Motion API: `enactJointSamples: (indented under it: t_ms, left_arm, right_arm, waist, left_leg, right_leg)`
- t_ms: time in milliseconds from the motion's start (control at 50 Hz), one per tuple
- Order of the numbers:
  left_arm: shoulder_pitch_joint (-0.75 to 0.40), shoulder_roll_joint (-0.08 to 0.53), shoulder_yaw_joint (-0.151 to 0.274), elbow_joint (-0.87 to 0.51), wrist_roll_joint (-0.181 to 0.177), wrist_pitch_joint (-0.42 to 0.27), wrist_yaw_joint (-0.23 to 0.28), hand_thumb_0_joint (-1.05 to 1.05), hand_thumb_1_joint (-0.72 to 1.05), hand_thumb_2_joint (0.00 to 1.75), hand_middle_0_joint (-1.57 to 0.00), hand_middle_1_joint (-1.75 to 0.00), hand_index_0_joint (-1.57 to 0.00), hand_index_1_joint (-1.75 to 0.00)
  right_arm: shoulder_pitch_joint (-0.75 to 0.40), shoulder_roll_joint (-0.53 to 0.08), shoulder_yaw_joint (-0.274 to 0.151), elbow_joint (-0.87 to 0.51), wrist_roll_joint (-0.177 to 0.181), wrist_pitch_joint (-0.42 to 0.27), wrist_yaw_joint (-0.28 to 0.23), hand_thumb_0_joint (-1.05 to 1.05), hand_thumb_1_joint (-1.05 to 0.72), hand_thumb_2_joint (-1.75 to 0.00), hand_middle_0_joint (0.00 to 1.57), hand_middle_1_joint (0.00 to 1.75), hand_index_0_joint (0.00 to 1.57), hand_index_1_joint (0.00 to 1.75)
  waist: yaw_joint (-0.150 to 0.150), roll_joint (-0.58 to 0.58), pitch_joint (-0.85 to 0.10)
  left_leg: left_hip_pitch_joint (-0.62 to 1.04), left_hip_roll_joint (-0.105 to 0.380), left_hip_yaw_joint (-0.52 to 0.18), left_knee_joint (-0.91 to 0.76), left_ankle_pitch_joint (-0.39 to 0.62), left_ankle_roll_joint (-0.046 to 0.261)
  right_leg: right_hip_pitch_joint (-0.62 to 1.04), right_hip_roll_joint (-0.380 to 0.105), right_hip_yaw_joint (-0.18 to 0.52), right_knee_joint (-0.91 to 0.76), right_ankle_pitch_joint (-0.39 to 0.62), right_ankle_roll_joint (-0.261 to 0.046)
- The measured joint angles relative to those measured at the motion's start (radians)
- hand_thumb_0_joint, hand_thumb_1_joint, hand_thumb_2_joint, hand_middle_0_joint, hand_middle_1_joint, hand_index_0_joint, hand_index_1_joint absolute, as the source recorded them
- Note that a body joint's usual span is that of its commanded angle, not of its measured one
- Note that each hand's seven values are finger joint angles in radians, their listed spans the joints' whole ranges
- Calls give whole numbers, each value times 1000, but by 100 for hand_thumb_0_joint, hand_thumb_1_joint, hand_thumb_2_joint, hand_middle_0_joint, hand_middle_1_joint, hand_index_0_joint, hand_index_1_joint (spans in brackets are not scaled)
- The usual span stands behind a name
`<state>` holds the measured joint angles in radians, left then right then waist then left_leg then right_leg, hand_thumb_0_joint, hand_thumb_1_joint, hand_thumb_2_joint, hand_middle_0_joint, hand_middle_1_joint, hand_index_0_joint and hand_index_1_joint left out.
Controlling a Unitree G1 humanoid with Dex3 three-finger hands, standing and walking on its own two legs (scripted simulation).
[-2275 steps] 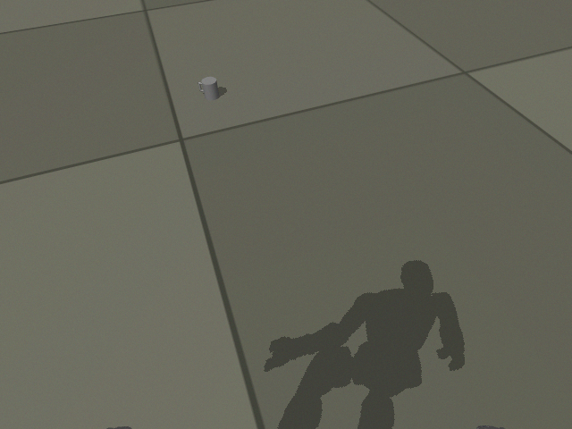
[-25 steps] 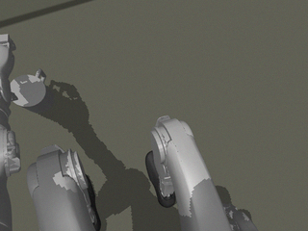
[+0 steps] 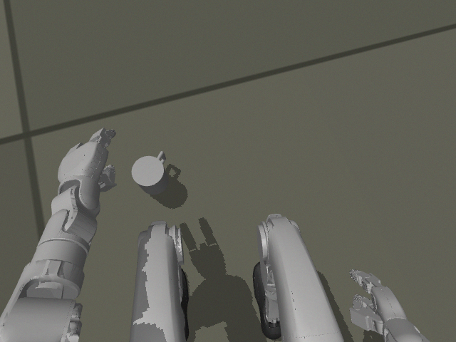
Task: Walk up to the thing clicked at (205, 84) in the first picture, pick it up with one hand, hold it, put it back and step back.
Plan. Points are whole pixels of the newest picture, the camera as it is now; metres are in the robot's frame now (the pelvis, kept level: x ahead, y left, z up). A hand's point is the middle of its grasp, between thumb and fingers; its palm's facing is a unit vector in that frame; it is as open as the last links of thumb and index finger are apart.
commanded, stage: home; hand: left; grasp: from above
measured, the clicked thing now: (154, 171) +0.50 +0.20 -0.42
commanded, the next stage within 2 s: none
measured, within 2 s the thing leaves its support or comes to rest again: neither
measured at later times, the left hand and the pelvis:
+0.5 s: hand (64, 242) +0.26 +0.20 +0.09, palm faces +0.02 -0.94 -0.33, open 7.4 cm; pelvis +0.04 +0.00 +0.18, yaw +4 degrees
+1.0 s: hand out of the picture +0.22 +0.20 +0.20, palm faces +0.16 -0.97 -0.20, open 7.4 cm; pelvis +0.08 +0.01 +0.25, yaw +6 degrees
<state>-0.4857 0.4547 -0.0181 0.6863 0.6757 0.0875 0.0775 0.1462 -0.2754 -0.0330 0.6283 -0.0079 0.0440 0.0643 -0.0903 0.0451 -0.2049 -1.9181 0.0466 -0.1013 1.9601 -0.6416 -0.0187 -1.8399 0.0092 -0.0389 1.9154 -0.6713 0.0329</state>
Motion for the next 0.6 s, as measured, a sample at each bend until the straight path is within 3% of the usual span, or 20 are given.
enactJointSamples:
  t_ms: [180,380,480,600]
  left_arm:
    - [258,-77,-19,-222,-239,105,5,0,86,90,-21,-31,-21,-31]
    - [511,-151,-9,-414,-510,209,23,1,90,90,-21,-30,-21,-30]
    - [621,-183,11,-505,-605,256,26,1,90,90,-21,-30,-21,-30]
    - [756,-217,41,-623,-691,318,22,1,90,90,-21,-30,-21,-30]
  right_arm:
    - [-71,17,14,-36,27,-59,-67,0,-91,-90,20,30,20,30]
    - [-51,71,67,-61,39,-126,-134,0,-91,-90,20,30,20,30]
    - [5,84,84,-71,40,-147,-170,0,-90,-90,20,30,20,30]
    - [83,83,91,-79,39,-170,-210,1,-90,-90,20,30,20,30]
  waist:
    - [33,-16,1]
    - [27,-18,17]
    - [24,-13,25]
    - [22,-8,34]
  left_leg:
    - [254,-7,8,-211,43,-4]
    - [571,-7,20,-459,80,-3]
    - [731,-5,26,-590,100,-1]
    - [923,-2,35,-748,127,3]
  right_leg:
    - [255,-14,-7,-207,39,-7]
    - [572,-21,-11,-460,80,-9]
    - [733,-20,-12,-598,106,-8]
    - [928,-19,-12,-767,142,-5]
